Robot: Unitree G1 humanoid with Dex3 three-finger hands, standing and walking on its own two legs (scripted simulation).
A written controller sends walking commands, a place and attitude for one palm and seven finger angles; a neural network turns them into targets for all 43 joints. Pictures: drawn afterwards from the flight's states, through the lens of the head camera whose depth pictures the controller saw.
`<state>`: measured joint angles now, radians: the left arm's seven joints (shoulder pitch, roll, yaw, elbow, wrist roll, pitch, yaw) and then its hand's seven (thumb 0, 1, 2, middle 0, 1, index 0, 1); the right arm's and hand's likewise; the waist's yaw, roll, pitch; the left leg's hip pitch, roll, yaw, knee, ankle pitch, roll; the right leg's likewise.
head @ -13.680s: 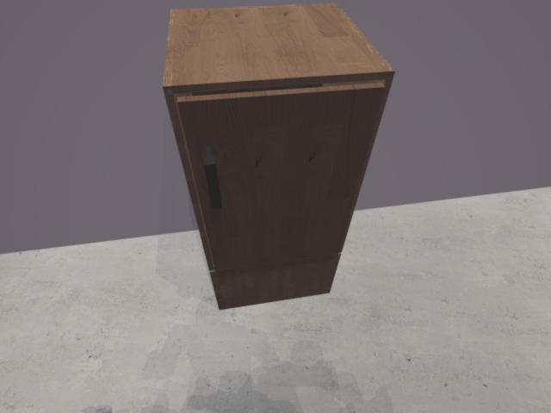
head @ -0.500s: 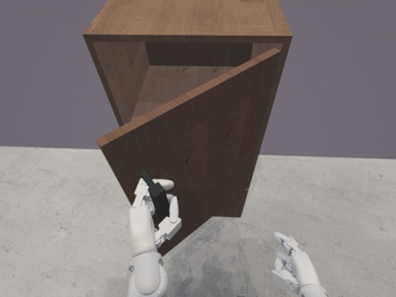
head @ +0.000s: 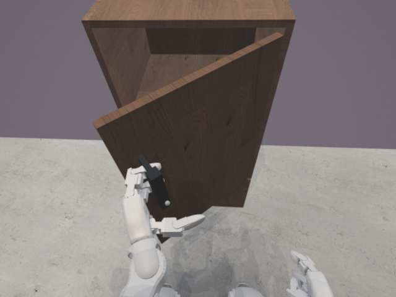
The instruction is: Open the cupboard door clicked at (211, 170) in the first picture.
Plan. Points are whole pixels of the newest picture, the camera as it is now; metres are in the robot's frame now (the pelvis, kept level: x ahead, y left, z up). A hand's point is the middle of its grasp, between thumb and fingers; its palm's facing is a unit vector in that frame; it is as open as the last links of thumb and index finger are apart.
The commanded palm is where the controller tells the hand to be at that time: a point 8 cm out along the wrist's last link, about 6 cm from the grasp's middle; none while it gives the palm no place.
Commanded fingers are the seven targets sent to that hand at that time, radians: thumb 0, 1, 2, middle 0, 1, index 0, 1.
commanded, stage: open thumb and fingers to let go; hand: left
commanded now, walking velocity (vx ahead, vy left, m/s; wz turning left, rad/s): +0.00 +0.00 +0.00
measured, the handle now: (154, 183) +0.33 +0.11 +0.05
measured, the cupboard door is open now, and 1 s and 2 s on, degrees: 41 44 44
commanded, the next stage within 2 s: slide the hand sideways off the handle in 0.28 s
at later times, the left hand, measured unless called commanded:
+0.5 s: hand (165, 214) +0.27 +0.07 +0.05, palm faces +0.03 -1.00 -0.06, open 15.9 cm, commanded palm +0.24 +0.10 +0.05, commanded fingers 0.00 -0.50 0.30 -0.15 -0.30 -0.15 -0.30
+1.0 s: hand (159, 234) +0.23 +0.08 +0.05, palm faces -0.11 -0.99 +0.01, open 16.2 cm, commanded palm +0.20 +0.14 +0.05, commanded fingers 0.00 -0.50 0.30 -0.15 -0.30 -0.15 -0.30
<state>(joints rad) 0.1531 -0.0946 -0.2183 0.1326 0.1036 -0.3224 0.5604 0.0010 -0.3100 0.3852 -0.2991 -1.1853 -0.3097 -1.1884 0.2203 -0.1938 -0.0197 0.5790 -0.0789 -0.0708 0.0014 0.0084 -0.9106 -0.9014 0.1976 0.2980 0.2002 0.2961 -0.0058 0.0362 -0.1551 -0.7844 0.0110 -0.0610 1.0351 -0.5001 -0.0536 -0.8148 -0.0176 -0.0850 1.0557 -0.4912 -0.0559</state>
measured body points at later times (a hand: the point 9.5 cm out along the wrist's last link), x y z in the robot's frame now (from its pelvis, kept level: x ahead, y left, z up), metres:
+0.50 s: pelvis -0.01 +0.03 +0.00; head +0.04 +0.02 +0.44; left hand +0.26 +0.13 +0.05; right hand +0.17 -0.18 -0.09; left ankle +0.00 +0.16 -0.67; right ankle +0.02 -0.08 -0.67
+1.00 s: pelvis +0.00 +0.04 -0.01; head +0.05 +0.03 +0.44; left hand +0.23 +0.14 +0.05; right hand +0.17 -0.18 -0.09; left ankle +0.00 +0.16 -0.67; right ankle +0.02 -0.08 -0.67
